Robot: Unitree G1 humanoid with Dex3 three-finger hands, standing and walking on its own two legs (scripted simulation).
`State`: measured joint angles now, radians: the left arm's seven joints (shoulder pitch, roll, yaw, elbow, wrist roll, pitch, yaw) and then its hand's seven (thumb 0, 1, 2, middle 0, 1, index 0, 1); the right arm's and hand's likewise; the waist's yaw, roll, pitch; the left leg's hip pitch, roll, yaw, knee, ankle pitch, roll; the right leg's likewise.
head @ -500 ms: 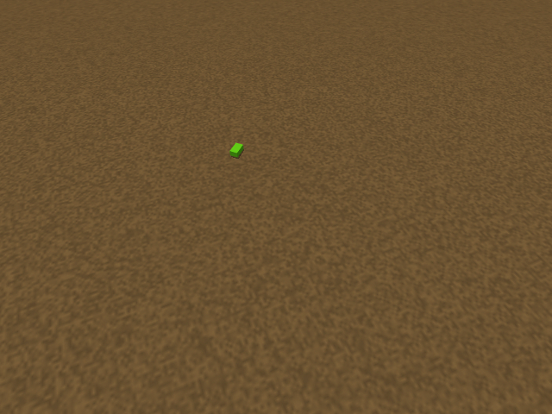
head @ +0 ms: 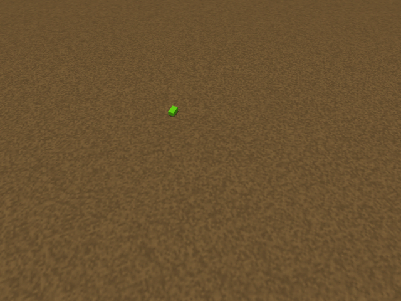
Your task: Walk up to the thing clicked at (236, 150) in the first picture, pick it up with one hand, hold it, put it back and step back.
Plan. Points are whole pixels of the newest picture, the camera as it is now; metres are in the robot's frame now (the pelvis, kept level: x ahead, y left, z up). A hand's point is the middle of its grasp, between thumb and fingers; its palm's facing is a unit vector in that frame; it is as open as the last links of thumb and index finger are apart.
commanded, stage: stand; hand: left
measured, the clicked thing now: (173, 110) +1.51 +0.21 -0.77
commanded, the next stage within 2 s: walk up in 0.62 s
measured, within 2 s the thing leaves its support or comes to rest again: neither
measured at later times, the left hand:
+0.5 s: hand out of the picture +0.07 +0.25 -0.16, palm faces -0.01 -0.94 -0.34, open 7.4 cm
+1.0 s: hand out of the picture +0.11 +0.38 -0.18, palm faces +0.27 -0.90 -0.34, open 7.4 cm
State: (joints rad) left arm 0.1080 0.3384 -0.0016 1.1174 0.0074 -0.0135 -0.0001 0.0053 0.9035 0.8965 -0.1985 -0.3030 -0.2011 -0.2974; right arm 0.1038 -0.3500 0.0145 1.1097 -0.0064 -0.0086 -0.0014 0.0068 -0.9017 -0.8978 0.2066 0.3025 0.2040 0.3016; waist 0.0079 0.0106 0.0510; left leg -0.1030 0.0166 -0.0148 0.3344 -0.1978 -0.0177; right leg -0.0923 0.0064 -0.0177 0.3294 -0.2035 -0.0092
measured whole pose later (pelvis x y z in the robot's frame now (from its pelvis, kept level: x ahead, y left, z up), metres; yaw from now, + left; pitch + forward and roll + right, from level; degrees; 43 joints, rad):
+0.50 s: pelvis +0.00 +0.00 +0.00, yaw +0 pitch -2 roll +0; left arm 0.12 0.34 0.00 1.12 0.01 -0.01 0.00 0.01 0.90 0.90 -0.20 -0.30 -0.20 -0.30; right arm 0.12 -0.35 0.01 1.11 -0.01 -0.01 0.00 0.01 -0.90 -0.90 0.21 0.30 0.20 0.30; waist 0.01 0.01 0.05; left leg -0.10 0.02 -0.02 0.32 -0.19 -0.02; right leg -0.08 0.01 -0.02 0.32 -0.20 -0.01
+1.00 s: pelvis +0.08 +0.06 -0.04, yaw +16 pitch -4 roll +2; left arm 0.16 0.51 0.13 0.90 0.07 0.06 -0.11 0.01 0.91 0.90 -0.19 -0.30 -0.20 -0.30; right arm 0.31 -0.50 -0.11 0.94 -0.01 -0.05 0.02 0.01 -0.90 -0.90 0.21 0.30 0.20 0.30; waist 0.01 -0.14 0.02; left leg -0.38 0.02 0.13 0.73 -0.29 0.04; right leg -0.24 -0.09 -0.03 1.07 -0.52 -0.05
